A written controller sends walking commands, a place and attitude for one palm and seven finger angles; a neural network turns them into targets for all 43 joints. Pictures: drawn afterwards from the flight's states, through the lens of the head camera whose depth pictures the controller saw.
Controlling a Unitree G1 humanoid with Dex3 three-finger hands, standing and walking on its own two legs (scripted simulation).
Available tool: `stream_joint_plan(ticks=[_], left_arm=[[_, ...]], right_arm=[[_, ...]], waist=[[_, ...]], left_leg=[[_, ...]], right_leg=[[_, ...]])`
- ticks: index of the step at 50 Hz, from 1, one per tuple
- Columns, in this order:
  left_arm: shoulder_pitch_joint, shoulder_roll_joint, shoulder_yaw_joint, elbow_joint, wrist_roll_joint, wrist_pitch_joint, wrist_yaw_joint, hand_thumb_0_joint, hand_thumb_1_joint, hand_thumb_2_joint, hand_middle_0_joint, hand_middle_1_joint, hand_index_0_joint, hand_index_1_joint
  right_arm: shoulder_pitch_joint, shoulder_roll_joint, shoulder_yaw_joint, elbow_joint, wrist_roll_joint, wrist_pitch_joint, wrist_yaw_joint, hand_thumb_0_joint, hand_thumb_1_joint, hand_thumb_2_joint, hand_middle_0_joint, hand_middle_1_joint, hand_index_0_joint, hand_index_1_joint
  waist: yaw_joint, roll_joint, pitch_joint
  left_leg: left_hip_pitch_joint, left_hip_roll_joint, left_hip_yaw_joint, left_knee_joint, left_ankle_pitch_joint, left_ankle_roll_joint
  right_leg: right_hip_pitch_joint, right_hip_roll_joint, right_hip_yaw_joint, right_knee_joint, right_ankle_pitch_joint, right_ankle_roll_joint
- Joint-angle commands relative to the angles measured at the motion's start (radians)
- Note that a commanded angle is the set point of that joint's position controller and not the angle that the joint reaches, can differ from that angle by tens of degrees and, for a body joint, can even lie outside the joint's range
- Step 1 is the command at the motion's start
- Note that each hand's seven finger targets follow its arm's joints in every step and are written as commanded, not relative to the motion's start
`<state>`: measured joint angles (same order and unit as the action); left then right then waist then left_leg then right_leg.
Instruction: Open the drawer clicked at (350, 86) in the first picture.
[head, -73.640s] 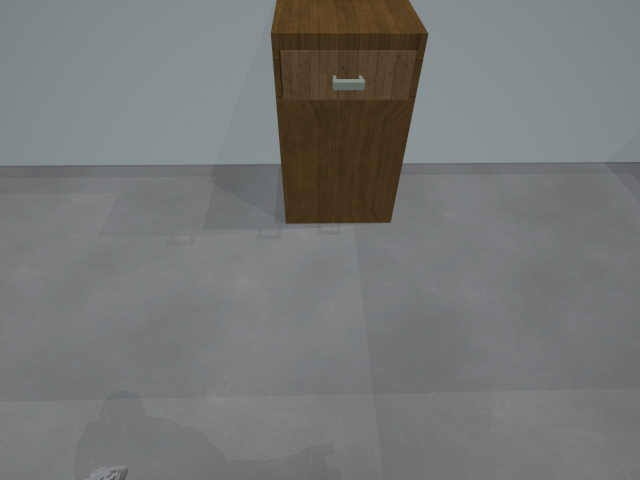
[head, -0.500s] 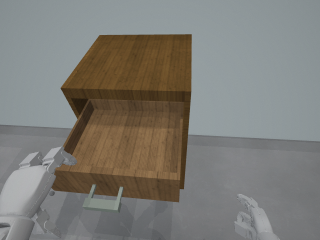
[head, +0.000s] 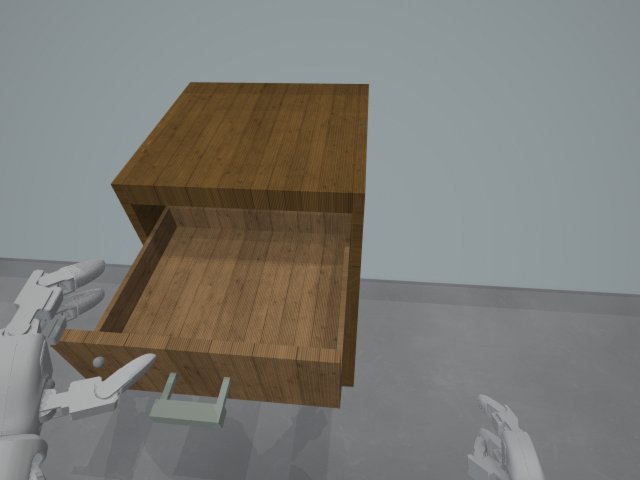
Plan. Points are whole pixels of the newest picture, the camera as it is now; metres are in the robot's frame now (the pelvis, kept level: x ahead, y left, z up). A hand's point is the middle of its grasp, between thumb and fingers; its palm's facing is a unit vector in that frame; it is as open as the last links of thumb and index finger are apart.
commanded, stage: draw the hand back to the body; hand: left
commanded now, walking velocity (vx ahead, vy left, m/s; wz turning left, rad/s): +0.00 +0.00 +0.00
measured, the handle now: (193, 397) +0.25 +0.23 -0.09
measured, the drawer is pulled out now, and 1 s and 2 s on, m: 0.30 0.30 0.30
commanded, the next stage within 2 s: step back with the hand held close in 0.46 s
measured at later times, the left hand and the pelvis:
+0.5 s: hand (107, 374) +0.17 +0.21 +0.15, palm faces +0.39 -0.82 -0.41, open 7.5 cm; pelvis -0.01 -0.03 +0.00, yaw +0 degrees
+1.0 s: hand (82, 381) +0.16 +0.23 +0.15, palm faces +0.28 -0.82 -0.50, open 7.4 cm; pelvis -0.03 +0.00 +0.00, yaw +0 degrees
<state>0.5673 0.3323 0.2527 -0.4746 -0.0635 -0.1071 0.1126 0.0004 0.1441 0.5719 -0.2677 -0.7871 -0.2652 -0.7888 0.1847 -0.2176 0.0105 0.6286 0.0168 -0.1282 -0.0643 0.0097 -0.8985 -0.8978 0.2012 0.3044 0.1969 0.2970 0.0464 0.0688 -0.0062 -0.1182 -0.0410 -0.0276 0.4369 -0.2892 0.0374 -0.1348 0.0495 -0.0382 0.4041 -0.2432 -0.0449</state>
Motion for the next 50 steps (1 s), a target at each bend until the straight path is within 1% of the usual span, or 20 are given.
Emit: stream_joint_plan(ticks=[1,3,8,10,13,17,20,23,26,28,29,30,31,32,33,34,38,42,44,50], left_arm=[[-0.044,0.152,0.127,-0.204,-0.007,-0.07,0.018,0.0,0.48,0.72,-0.23,-0.57,-0.23,-0.57],[-0.074,0.17,0.139,-0.227,-0.006,-0.075,0.018,0.0,0.55,0.75,-0.225,-0.525,-0.225,-0.525],[-0.073,0.177,0.151,-0.219,-0.008,-0.081,0.02,0.0,0.725,0.825,-0.213,-0.413,-0.213,-0.413],[-0.054,0.147,0.129,-0.172,-0.01,-0.077,0.016,0.0,0.795,0.855,-0.207,-0.367,-0.207,-0.367],[-0.083,0.161,0.133,-0.191,-0.009,-0.082,0.014,0.0,0.9,0.9,-0.2,-0.3,-0.2,-0.3],[-0.066,0.172,0.147,-0.191,-0.013,-0.084,0.016,0.0,0.9,0.9,-0.2,-0.3,-0.2,-0.3],[-0.065,0.163,0.142,-0.17,-0.015,-0.082,0.014,0.0,0.9,0.9,-0.2,-0.3,-0.2,-0.3],[-0.086,0.175,0.146,-0.194,-0.012,-0.083,0.014,0.0,0.9,0.9,-0.2,-0.3,-0.2,-0.3],[-0.064,0.162,0.14,-0.166,-0.014,-0.084,0.015,0.0,0.9,0.9,-0.2,-0.3,-0.2,-0.3],[-0.085,0.174,0.146,-0.18,-0.012,-0.086,0.015,0.0,0.9,0.9,-0.2,-0.3,-0.2,-0.3],[-0.212,0.317,0.304,-0.285,0.009,-0.134,0.034,0.0,0.9,0.9,-0.2,-0.3,-0.2,-0.3],[-0.112,0.216,0.236,-0.186,0.023,-0.142,0.032,0.0,0.9,0.9,-0.2,-0.3,-0.2,-0.3],[-0.04,0.168,0.199,-0.148,0.031,-0.135,0.03,0.0,0.9,0.9,-0.2,-0.3,-0.2,-0.3],[-0.004,0.148,0.178,-0.159,0.035,-0.139,0.029,0.0,0.9,0.9,-0.2,-0.3,-0.2,-0.3],[0.003,0.16,0.184,-0.209,0.036,-0.15,0.031,0.0,0.9,0.9,-0.2,-0.3,-0.2,-0.3],[0.041,0.156,0.186,-0.202,0.034,-0.148,0.034,0.0,0.9,0.9,-0.2,-0.3,-0.2,-0.3],[0.065,0.198,0.21,-0.291,0.03,-0.146,0.041,0.0,0.9,0.9,-0.2,-0.3,-0.2,-0.3],[0.094,0.233,0.246,-0.331,0.023,-0.146,0.04,0.0,0.9,0.9,-0.2,-0.3,-0.2,-0.3],[0.105,0.234,0.24,-0.35,0.021,-0.14,0.037,0.0,0.9,0.9,-0.2,-0.3,-0.2,-0.3],[0.145,0.219,0.241,-0.361,0.022,-0.136,0.049,0.0,0.9,0.9,-0.2,-0.3,-0.2,-0.3]], right_arm=[[-0.14,-0.087,-0.03,-0.172,0.004,-0.057,-0.009,0.0,-0.9,-0.9,0.2,0.3,0.2,0.3],[-0.147,-0.089,-0.03,-0.171,0.006,-0.059,-0.011,0.0,-0.9,-0.9,0.2,0.3,0.2,0.3],[-0.153,-0.084,-0.03,-0.167,0.005,-0.064,-0.012,0.0,-0.9,-0.9,0.2,0.3,0.2,0.3],[-0.151,-0.082,-0.03,-0.164,0.006,-0.061,-0.011,0.0,-0.9,-0.9,0.2,0.3,0.2,0.3],[-0.154,-0.083,-0.031,-0.164,0.005,-0.063,-0.012,0.0,-0.9,-0.9,0.2,0.3,0.2,0.3],[-0.158,-0.08,-0.031,-0.166,0.003,-0.065,-0.012,0.0,-0.9,-0.9,0.2,0.3,0.2,0.3],[-0.158,-0.079,-0.032,-0.162,0.003,-0.061,-0.013,0.0,-0.9,-0.9,0.2,0.3,0.2,0.3],[-0.163,-0.079,-0.032,-0.162,0.002,-0.063,-0.014,0.0,-0.9,-0.9,0.2,0.3,0.2,0.3],[-0.162,-0.076,-0.033,-0.159,0.002,-0.063,-0.014,0.0,-0.9,-0.9,0.2,0.3,0.2,0.3],[-0.163,-0.078,-0.035,-0.159,0.002,-0.063,-0.015,0.0,-0.9,-0.9,0.2,0.3,0.2,0.3],[-0.106,-0.113,-0.044,-0.193,0.001,-0.044,-0.018,0.0,-0.9,-0.9,0.2,0.3,0.2,0.3],[-0.098,-0.102,-0.05,-0.163,-0.017,-0.026,-0.017,0.0,-0.9,-0.9,0.2,0.3,0.2,0.3],[-0.1,-0.104,-0.056,-0.182,-0.008,-0.013,-0.012,0.0,-0.9,-0.9,0.2,0.3,0.2,0.3],[-0.098,-0.102,-0.054,-0.191,-0.008,0.0,-0.007,0.0,-0.9,-0.9,0.2,0.3,0.2,0.3],[-0.098,-0.105,-0.057,-0.203,-0.01,0.005,-0.007,0.0,-0.9,-0.9,0.2,0.3,0.2,0.3],[-0.09,-0.097,-0.056,-0.203,-0.003,0.013,-0.005,0.0,-0.9,-0.9,0.2,0.3,0.2,0.3],[-0.111,-0.112,-0.066,-0.215,0.003,0.029,-0.006,0.0,-0.9,-0.9,0.2,0.3,0.2,0.3],[-0.12,-0.107,-0.069,-0.226,0.009,0.036,-0.006,0.0,-0.9,-0.9,0.2,0.3,0.2,0.3],[-0.119,-0.108,-0.068,-0.229,0.008,0.036,-0.009,0.0,-0.9,-0.9,0.2,0.3,0.2,0.3],[-0.11,-0.111,-0.069,-0.241,-0.009,0.025,-0.009,0.0,-0.9,-0.9,0.2,0.3,0.2,0.3]], waist=[[0.002,-0.028,-0.077],[0.003,-0.001,-0.069],[0.006,-0.014,-0.055],[0.003,-0.033,-0.023],[0.002,-0.012,-0.026],[0.008,-0.039,-0.062],[0.006,-0.049,-0.048],[0.006,-0.005,-0.052],[0.006,-0.039,-0.035],[0.006,-0.033,-0.042],[-0.035,-0.068,0.086],[-0.051,-0.172,0.054],[-0.054,-0.199,0.024],[-0.057,-0.184,-0.017],[-0.059,-0.127,-0.048],[-0.06,-0.126,-0.09],[-0.061,-0.05,-0.131],[-0.053,-0.035,-0.187],[-0.054,-0.001,-0.191],[-0.058,0.014,-0.148]], left_leg=[[-0.009,0.074,-0.004,-0.049,0.27,-0.023],[-0.005,0.069,-0.002,-0.046,0.256,-0.021],[-0.002,0.064,-0.001,-0.043,0.246,-0.016],[-0.008,0.067,-0.001,-0.047,0.225,-0.013],[0.0,0.062,0.003,-0.044,0.205,-0.012],[0.003,0.061,0.006,-0.041,0.218,-0.006],[0.003,0.062,0.008,-0.036,0.213,-0.005],[0.012,0.058,0.01,-0.035,0.214,-0.008],[0.008,0.06,0.012,-0.037,0.203,-0.003],[0.01,0.058,0.011,-0.036,0.204,-0.006],[-0.062,0.067,-0.059,0.007,0.115,0.004],[-0.068,0.06,-0.071,0.057,0.084,0.006],[-0.071,0.054,-0.061,0.104,0.08,0.005],[-0.087,0.049,-0.046,0.133,0.071,0.006],[-0.101,0.045,-0.042,0.132,0.073,0.004],[-0.104,0.055,-0.042,0.109,0.081,0.003],[-0.104,0.103,-0.058,0.042,0.297,0.009],[-0.142,0.136,-0.086,0.013,0.427,0.01],[-0.155,0.147,-0.099,0.009,0.45,0.006],[-0.267,0.169,-0.149,-0.021,0.372,0.006]], right_leg=[[0.039,-0.073,0.017,-0.048,0.214,0.016],[0.032,-0.074,0.028,-0.065,0.202,0.014],[0.028,-0.076,0.031,-0.075,0.195,0.017],[0.012,-0.077,0.03,-0.08,0.173,0.021],[0.006,-0.078,0.042,-0.095,0.15,0.022],[0.034,-0.085,0.047,-0.085,0.178,0.027],[0.028,-0.087,0.054,-0.096,0.175,0.029],[0.026,-0.087,0.06,-0.102,0.174,0.027],[0.018,-0.086,0.057,-0.107,0.157,0.031],[0.023,-0.088,0.066,-0.113,0.152,0.03],[-0.101,-0.141,0.204,-0.179,0.17,0.024],[-0.093,-0.166,0.207,-0.186,0.15,0.02],[-0.092,-0.198,0.231,-0.177,0.191,0.025],[-0.07,-0.221,0.225,-0.157,0.24,0.027],[-0.053,-0.237,0.223,-0.136,0.295,0.012],[-0.02,-0.246,0.208,-0.108,0.299,0.002],[0.002,-0.187,0.139,-0.029,0.366,0.018],[0.076,-0.148,0.106,0.047,0.439,0.026],[0.074,-0.144,0.096,0.067,0.436,0.017],[0.044,-0.114,0.08,0.093,0.289,0.01]])
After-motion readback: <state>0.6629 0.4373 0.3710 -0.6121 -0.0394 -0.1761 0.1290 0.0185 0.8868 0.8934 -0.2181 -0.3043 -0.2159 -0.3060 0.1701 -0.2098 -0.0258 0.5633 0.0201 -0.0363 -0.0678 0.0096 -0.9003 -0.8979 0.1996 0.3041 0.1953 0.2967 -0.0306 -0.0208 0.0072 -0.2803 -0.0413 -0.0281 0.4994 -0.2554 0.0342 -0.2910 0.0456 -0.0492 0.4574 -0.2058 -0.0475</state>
